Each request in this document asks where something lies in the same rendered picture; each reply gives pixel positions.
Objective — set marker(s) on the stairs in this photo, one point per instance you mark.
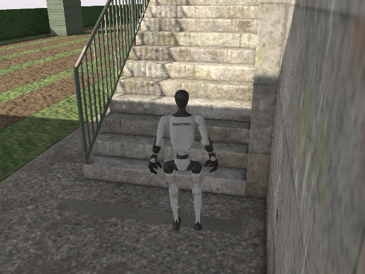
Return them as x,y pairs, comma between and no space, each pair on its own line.
207,48

